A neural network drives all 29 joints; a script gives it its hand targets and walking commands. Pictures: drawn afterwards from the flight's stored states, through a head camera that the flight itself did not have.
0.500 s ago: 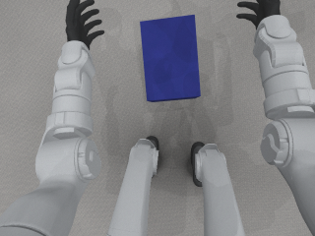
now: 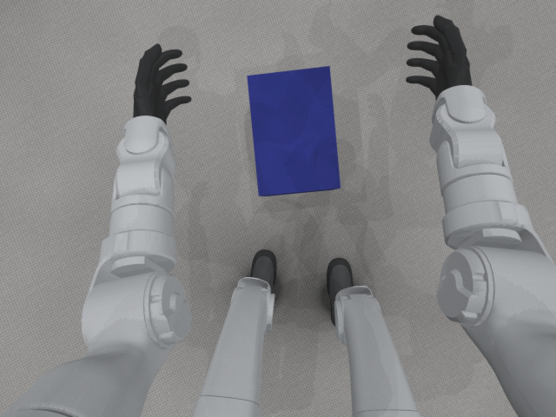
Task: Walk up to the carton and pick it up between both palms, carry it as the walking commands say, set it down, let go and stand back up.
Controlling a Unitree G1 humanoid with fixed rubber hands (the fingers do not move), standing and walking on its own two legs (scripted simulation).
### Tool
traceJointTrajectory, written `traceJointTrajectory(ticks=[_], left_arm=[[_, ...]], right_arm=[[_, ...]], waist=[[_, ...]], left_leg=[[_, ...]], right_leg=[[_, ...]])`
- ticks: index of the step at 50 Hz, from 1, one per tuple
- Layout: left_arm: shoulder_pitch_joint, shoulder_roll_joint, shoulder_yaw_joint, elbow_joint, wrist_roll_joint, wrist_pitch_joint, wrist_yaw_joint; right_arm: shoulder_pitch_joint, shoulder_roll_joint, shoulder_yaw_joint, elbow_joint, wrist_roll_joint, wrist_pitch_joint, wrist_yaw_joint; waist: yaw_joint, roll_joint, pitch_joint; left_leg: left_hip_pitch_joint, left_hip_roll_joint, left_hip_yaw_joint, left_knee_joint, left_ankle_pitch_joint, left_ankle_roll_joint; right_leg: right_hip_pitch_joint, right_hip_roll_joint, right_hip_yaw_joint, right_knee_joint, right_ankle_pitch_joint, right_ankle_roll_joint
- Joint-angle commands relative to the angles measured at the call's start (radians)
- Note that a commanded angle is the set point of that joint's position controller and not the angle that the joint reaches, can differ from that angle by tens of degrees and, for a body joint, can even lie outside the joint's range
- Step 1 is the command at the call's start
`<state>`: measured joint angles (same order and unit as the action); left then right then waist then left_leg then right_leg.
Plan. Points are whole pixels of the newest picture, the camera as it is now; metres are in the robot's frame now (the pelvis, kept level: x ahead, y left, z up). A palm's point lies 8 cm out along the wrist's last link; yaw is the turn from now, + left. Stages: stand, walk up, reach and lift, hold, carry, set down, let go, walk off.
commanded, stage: let go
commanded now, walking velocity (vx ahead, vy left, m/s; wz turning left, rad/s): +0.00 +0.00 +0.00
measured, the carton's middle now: (293, 138) +0.52 +0.05 -0.59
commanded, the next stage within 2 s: stand in 1.18 s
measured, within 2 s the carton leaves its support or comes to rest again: neither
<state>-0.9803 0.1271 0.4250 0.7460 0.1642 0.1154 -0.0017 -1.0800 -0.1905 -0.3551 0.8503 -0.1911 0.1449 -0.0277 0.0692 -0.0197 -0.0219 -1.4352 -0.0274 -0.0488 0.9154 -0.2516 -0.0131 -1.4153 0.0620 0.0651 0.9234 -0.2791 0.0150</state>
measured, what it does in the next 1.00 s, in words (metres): rises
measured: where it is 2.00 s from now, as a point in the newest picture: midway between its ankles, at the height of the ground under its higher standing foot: (300, 300)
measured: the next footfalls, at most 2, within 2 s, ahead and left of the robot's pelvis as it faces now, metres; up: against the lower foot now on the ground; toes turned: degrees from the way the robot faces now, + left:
none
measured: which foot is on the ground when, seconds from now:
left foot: down 0.00-1.00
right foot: down 0.00-1.00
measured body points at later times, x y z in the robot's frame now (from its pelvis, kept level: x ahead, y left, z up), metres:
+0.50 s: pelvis +0.05 +0.00 +0.07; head +0.19 +0.00 +0.50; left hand +0.30 +0.24 -0.01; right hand +0.34 -0.20 -0.02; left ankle +0.06 +0.12 -0.65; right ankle +0.05 -0.12 -0.65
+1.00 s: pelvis +0.07 -0.01 +0.09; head +0.08 -0.01 +0.54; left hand +0.24 +0.23 +0.02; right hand +0.26 -0.23 +0.02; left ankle +0.06 +0.12 -0.65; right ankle +0.05 -0.12 -0.65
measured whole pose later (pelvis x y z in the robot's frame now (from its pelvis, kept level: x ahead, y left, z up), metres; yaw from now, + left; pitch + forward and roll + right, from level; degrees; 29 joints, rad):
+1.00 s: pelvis +0.07 -0.01 +0.09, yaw +2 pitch -5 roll +0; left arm 0.21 0.23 0.03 0.43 0.01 0.13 -0.08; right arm 0.22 -0.20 -0.04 0.44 -0.02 0.13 0.07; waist 0.01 -0.01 0.09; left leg -0.09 -0.03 -0.07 0.44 -0.26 -0.01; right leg -0.07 0.03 0.05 0.45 -0.30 -0.02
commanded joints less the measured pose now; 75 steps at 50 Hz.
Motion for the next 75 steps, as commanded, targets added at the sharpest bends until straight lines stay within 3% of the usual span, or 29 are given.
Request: traceJointTrajectory(ticks=[1, 3, 7, 15, 20, 30, 37, 52, 59, 60, 62, 63, 65, 69, 75], left_arm=[[-0.003, 0.141, -0.035, -0.180, 0.007, -0.026, -0.026], [0.108, 0.153, -0.079, -0.245, -0.004, -0.026, -0.046], [0.313, 0.152, -0.149, -0.330, -0.043, -0.022, -0.070], [0.605, 0.134, -0.223, -0.270, -0.137, -0.069, -0.099], [0.771, 0.130, -0.275, -0.267, -0.159, -0.100, -0.090], [1.096, 0.165, -0.332, -0.397, -0.162, -0.125, -0.065], [1.169, 0.193, -0.364, -0.419, -0.185, -0.086, -0.076], [1.153, 0.205, -0.360, -0.403, -0.147, 0.022, -0.074], [1.144, 0.179, -0.357, -0.448, -0.156, 0.100, -0.026], [1.129, 0.311, -0.334, -0.317, -0.129, 0.024, 0.015], [1.130, 0.305, -0.340, -0.282, -0.119, -0.040, 0.023], [1.126, 0.301, -0.340, -0.271, -0.118, -0.057, 0.021], [1.122, 0.292, -0.344, -0.237, -0.119, -0.079, 0.012], [1.136, 0.309, -0.350, -0.174, -0.125, -0.101, 0.010], [1.144, 0.340, -0.361, -0.096, -0.125, -0.114, 0.024]], right_arm=[[-0.031, -0.043, 0.031, -0.218, -0.006, -0.015, -0.037], [0.076, -0.025, 0.067, -0.296, 0.006, -0.013, -0.051], [0.284, -0.028, 0.126, -0.409, 0.033, -0.025, -0.041], [0.620, -0.030, 0.168, -0.354, 0.090, -0.082, 0.007], [0.797, -0.041, 0.191, -0.336, 0.120, -0.118, 0.027], [1.118, -0.073, 0.238, -0.435, 0.165, -0.157, 0.052], [1.249, -0.086, 0.287, -0.493, 0.180, -0.117, 0.074], [1.260, -0.098, 0.281, -0.496, 0.170, -0.018, 0.094], [1.262, -0.100, 0.288, -0.489, 0.195, -0.046, 0.071], [1.241, -0.220, 0.266, -0.356, 0.147, -0.073, 0.030], [1.264, -0.224, 0.268, -0.318, 0.134, -0.099, 0.010], [1.257, -0.229, 0.270, -0.304, 0.132, -0.110, 0.009], [1.226, -0.230, 0.273, -0.279, 0.139, -0.126, 0.012], [1.221, -0.245, 0.275, -0.236, 0.149, -0.141, 0.013], [1.231, -0.280, 0.280, -0.170, 0.154, -0.148, 0.006]], waist=[[0.025, -0.033, -1.175], [0.026, -0.015, -1.200], [0.011, 0.016, -1.089], [-0.018, 0.029, -0.656], [-0.028, 0.034, -0.490], [-0.032, 0.015, -0.223], [-0.058, -0.005, -0.066], [-0.057, 0.016, 0.084], [-0.065, 0.005, 0.033], [-0.047, -0.064, 0.079], [-0.070, -0.016, 0.069], [-0.072, 0.009, 0.066], [-0.065, 0.034, 0.032], [-0.065, 0.035, -0.026], [-0.073, 0.033, -0.047]], left_leg=[[0.712, -0.042, 0.083, -0.013, 0.563, -0.032], [0.809, -0.042, 0.070, -0.029, 0.642, -0.029], [1.000, -0.024, 0.028, -0.077, 0.710, -0.026], [0.994, -0.003, 0.012, -0.230, 0.428, -0.026], [1.044, 0.004, 0.013, -0.313, 0.308, -0.026], [1.218, -0.010, 0.029, -0.456, 0.262, -0.018], [1.296, -0.020, 0.043, -0.505, 0.218, -0.003], [1.364, -0.027, 0.045, -0.527, 0.195, 0.013], [1.314, -0.032, 0.044, -0.486, 0.189, 0.002], [1.195, 0.038, 0.002, -0.469, 0.122, -0.015], [1.207, 0.049, -0.026, -0.488, 0.004, -0.004], [1.195, 0.055, -0.041, -0.502, -0.035, 0.000], [1.180, 0.067, -0.060, -0.513, -0.031, 0.010], [1.220, 0.080, -0.060, -0.488, 0.151, 0.014], [1.276, 0.092, -0.066, -0.478, 0.290, 0.018]], right_leg=[[0.708, 0.028, -0.050, -0.030, 0.557, 0.040], [0.740, 0.029, -0.046, -0.050, 0.605, 0.041], [0.659, 0.032, -0.060, -0.129, 0.512, 0.033], [0.711, 0.004, -0.067, -0.262, 0.255, 0.011], [0.838, -0.006, -0.060, -0.336, 0.178, 0.006], [1.160, -0.021, -0.042, -0.488, 0.240, 0.004], [1.270, -0.038, -0.040, -0.546, 0.246, 0.011], [1.318, -0.026, -0.057, -0.545, 0.223, 0.004], [1.322, -0.027, -0.074, -0.518, 0.265, -0.001], [1.204, -0.086, -0.008, -0.525, 0.097, 0.018], [1.160, -0.102, 0.036, -0.550, -0.069, 0.000], [1.158, -0.098, 0.038, -0.547, -0.090, -0.006], [1.197, -0.092, 0.034, -0.522, -0.027, -0.011], [1.249, -0.104, 0.037, -0.499, 0.140, -0.009], [1.275, -0.116, 0.041, -0.492, 0.260, -0.010]])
